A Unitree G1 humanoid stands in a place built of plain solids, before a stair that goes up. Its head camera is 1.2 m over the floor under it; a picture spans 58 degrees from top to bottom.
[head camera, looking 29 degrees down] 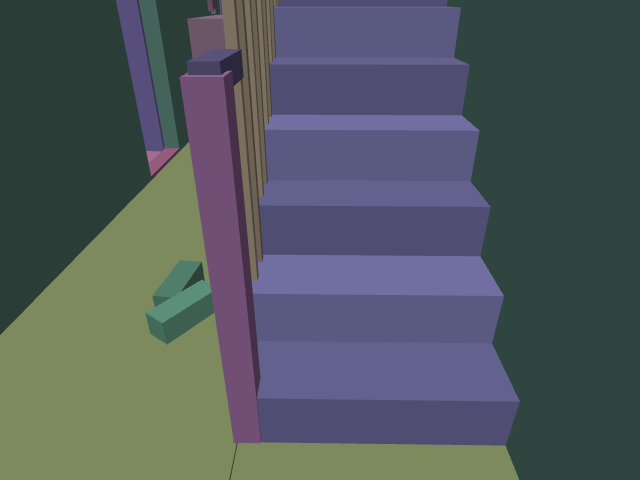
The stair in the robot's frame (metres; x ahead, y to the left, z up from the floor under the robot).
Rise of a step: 0.20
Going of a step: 0.24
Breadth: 0.83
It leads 1 degrees to the right of straight ahead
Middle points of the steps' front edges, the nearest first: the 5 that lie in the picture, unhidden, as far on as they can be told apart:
0.86 -0.16 0.20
1.10 -0.16 0.39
1.34 -0.17 0.59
1.58 -0.17 0.78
1.82 -0.17 0.98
